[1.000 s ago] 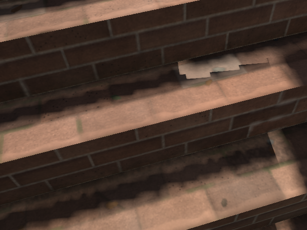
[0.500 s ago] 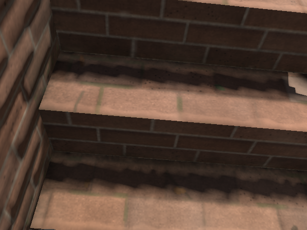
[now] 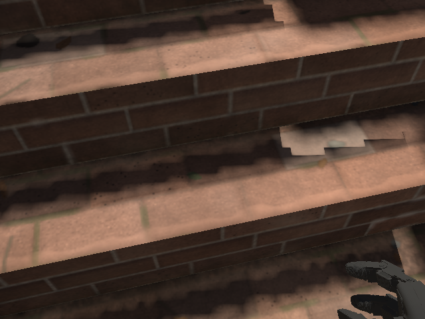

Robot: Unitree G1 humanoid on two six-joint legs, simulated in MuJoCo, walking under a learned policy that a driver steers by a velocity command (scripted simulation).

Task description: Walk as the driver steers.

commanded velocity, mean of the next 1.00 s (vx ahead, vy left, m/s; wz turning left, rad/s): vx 0.93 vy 0.00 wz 0.35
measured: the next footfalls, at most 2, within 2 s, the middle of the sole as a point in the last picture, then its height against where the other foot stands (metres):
left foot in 0.46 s outside the picture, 0.20 m higher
right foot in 0.80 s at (298, 165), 0.21 m higher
